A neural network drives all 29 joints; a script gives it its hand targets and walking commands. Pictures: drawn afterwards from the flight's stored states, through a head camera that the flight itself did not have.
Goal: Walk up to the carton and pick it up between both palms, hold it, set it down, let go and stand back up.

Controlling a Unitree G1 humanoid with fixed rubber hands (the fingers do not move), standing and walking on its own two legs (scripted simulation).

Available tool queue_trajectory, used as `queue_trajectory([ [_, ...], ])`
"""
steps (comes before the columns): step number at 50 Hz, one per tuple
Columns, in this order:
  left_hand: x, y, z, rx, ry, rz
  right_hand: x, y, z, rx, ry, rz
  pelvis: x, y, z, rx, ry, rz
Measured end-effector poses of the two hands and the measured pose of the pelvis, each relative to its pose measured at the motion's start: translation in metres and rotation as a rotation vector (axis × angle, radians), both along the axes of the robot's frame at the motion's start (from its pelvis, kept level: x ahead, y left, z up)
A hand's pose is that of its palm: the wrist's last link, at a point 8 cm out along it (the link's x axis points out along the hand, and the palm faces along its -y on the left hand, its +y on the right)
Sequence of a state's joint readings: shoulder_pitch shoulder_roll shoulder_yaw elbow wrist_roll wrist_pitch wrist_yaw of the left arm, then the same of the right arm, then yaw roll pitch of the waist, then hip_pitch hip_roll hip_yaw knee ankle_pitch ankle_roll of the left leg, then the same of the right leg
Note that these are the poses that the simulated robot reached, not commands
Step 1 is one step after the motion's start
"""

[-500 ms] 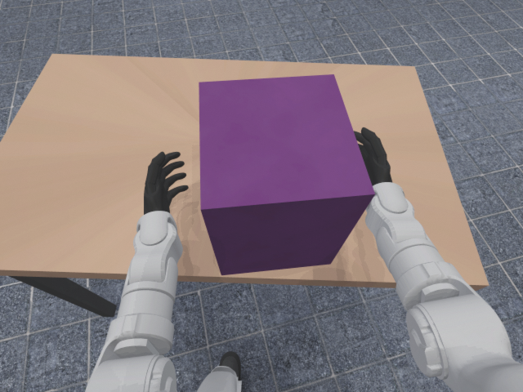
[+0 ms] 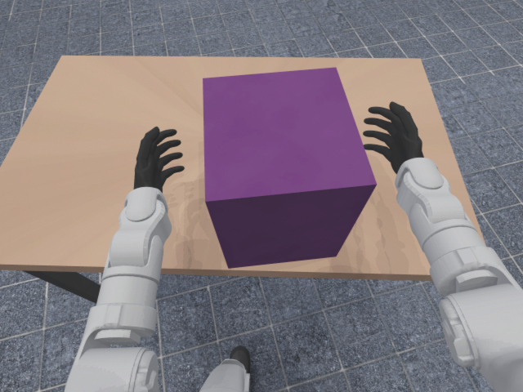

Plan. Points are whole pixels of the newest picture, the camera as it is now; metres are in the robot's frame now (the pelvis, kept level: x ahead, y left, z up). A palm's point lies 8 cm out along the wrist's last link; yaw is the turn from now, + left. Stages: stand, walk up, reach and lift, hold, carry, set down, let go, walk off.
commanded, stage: set down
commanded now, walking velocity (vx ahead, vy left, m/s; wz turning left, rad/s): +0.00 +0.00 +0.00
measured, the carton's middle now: (277, 177) +0.43 +0.07 +0.02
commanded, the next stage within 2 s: none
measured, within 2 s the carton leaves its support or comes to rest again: neither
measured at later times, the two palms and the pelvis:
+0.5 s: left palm (141, 190) +0.33 +0.24 +0.09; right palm (435, 176) +0.41 -0.15 +0.09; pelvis +0.00 -0.01 +0.01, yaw +0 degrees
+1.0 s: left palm (142, 230) +0.29 +0.24 +0.06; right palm (436, 213) +0.37 -0.16 +0.07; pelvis +0.02 -0.02 +0.01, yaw +2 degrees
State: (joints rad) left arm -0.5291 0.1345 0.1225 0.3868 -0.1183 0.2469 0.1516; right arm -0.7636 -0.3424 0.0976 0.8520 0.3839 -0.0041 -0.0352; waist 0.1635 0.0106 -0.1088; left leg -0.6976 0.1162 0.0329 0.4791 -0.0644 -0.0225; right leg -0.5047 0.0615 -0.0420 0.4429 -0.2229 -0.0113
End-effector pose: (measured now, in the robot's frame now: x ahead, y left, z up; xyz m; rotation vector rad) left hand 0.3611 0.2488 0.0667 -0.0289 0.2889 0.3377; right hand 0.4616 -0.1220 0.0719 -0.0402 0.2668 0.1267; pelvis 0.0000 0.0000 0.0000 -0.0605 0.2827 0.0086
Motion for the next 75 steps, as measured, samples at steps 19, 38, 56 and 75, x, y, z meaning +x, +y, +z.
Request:
queue_trajectory([
  [19,-0.016,-0.011,0.034,-0.010,0.009,-0.054,-0.025,-0.017,0.017,0.010,-0.012,0.023,0.000,-0.004,0.009,0.020,-0.073,0.014],
  [38,-0.058,-0.010,0.021,-0.031,0.012,0.000,-0.076,-0.027,0.010,0.002,0.012,0.044,0.006,-0.016,0.012,0.047,-0.204,0.014],
  [56,-0.085,-0.017,-0.013,-0.011,0.070,-0.021,-0.108,-0.047,-0.020,0.011,0.016,0.001,0.020,-0.020,0.014,0.061,-0.232,0.009],
  [75,-0.128,-0.028,-0.039,-0.014,0.065,-0.038,-0.172,-0.064,-0.047,0.033,0.045,-0.017,0.031,-0.019,0.016,0.069,-0.257,-0.009],
])
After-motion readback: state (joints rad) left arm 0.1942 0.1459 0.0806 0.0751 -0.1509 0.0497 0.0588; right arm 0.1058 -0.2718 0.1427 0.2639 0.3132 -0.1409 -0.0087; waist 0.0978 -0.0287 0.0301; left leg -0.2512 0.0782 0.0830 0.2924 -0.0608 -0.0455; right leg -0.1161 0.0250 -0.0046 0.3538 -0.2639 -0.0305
